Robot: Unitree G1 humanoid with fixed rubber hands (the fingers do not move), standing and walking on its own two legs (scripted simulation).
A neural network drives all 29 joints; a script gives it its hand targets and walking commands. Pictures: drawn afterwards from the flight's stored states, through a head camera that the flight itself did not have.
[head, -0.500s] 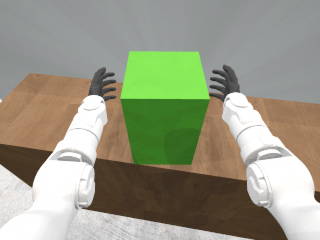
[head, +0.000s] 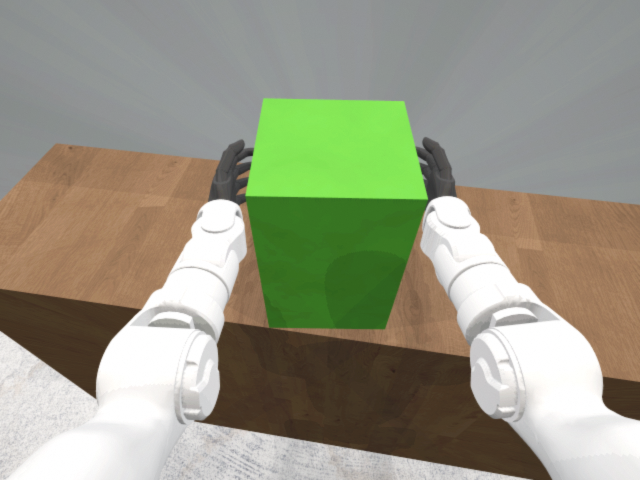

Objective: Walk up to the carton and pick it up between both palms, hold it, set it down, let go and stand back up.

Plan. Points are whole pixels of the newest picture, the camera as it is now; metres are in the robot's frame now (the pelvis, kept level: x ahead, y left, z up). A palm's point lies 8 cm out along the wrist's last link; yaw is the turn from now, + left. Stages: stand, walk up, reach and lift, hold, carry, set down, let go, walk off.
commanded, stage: reach and lift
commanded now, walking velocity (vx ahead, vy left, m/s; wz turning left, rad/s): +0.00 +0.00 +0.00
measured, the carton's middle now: (330, 225) +0.45 -0.01 +0.07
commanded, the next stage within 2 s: none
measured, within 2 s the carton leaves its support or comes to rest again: leaves its support in 1.78 s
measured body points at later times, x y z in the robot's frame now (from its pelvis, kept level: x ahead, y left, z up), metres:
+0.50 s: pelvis +0.01 +0.01 +0.01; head +0.04 +0.02 +0.46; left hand +0.45 +0.13 +0.12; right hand +0.44 -0.14 +0.12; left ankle -0.02 +0.13 -0.74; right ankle +0.02 -0.10 -0.74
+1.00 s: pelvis +0.03 +0.01 +0.01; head +0.05 +0.03 +0.46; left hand +0.45 +0.13 +0.12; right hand +0.43 -0.14 +0.12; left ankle -0.02 +0.13 -0.74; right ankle +0.02 -0.10 -0.74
